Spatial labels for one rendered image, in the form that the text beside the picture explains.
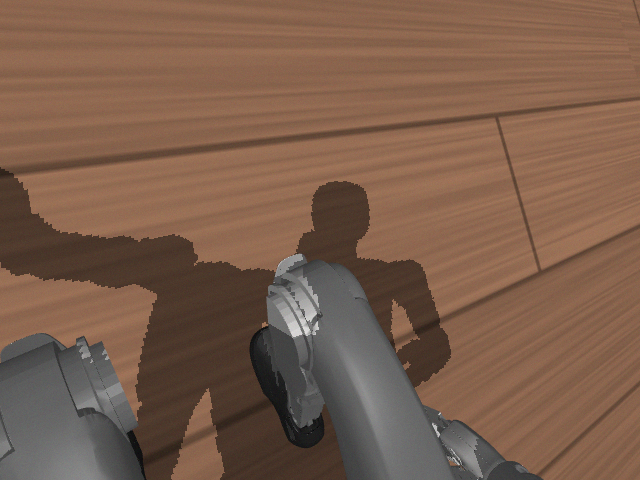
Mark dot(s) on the left robot foot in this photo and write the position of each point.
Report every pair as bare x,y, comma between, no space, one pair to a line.
137,450

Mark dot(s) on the right robot foot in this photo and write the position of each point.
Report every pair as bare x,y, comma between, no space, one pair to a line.
273,386

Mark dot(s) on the right robot hand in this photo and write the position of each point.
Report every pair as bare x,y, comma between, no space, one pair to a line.
463,446

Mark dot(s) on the right robot arm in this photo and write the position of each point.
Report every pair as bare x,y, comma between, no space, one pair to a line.
511,470

